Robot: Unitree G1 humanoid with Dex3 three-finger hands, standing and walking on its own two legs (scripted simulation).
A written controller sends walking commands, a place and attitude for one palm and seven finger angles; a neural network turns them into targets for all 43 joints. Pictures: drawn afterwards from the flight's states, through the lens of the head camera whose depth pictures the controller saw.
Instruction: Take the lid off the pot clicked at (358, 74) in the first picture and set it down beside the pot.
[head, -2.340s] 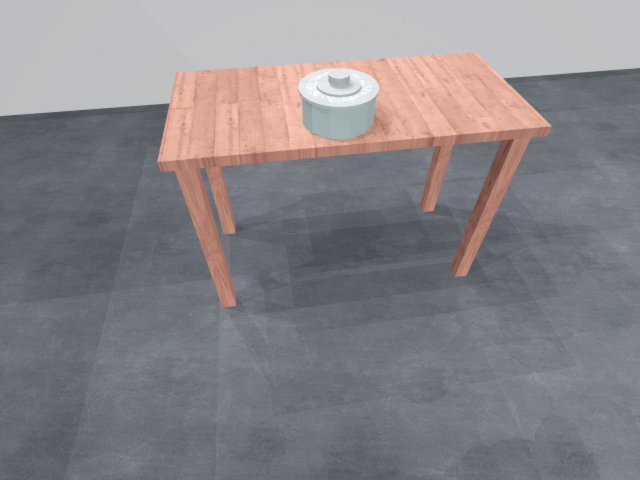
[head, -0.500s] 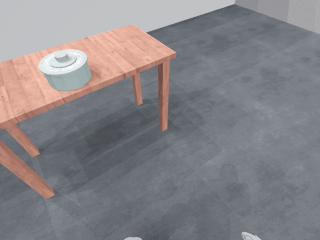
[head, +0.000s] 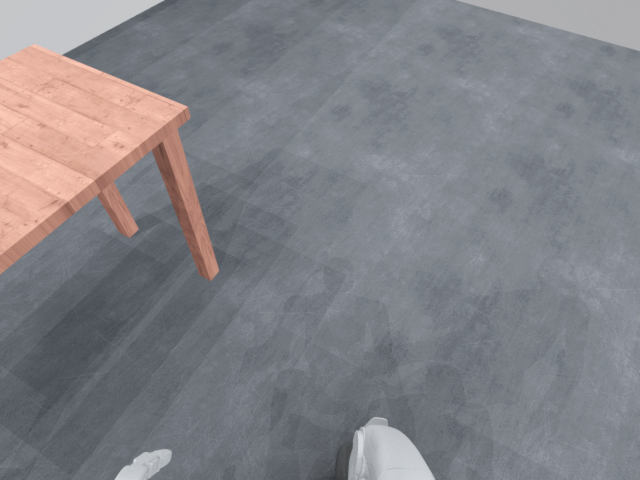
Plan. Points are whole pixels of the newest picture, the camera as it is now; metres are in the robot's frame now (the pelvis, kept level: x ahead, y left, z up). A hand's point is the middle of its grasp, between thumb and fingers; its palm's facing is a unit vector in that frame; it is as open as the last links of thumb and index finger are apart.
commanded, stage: walk to a spot facing it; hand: left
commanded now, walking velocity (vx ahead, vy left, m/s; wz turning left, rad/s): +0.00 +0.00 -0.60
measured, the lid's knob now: out of the picture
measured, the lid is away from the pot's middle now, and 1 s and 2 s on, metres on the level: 0.00 0.00 0.00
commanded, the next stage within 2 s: turn to face it in 1.76 s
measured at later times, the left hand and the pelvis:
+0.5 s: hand (199, 410) +0.23 +0.18 -0.16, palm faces -0.21 -0.95 -0.24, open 7.3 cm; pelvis +0.10 +0.01 +0.00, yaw -16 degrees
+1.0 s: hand (226, 372) +0.29 +0.15 -0.17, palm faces -0.55 -0.80 -0.24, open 7.4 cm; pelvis +0.11 +0.02 -0.01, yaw -37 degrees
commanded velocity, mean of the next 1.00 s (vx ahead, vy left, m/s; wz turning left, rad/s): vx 0.00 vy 0.00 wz -0.60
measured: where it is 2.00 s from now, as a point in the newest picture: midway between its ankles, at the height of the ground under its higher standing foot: outside the picture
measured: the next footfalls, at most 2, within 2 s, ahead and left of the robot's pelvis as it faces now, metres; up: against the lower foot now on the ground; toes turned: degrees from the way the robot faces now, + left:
right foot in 0.10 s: +0.19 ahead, -0.07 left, +0.00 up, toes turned -9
left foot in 0.60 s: +0.18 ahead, +0.14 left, +0.00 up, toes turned -20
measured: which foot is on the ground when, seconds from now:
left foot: down 0.00-0.10, up 0.12-0.58, down 0.60-1.00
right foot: up 0.00-0.08, down 0.10-0.60, up 0.62-1.00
